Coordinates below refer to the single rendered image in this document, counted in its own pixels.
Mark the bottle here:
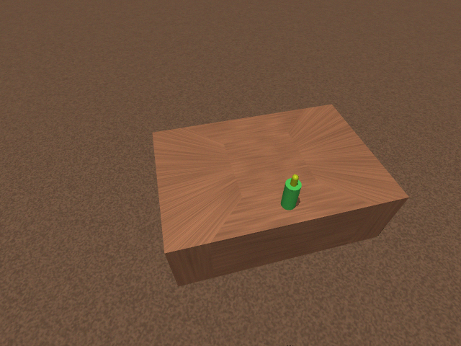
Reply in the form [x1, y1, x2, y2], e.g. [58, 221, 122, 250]
[281, 174, 302, 210]

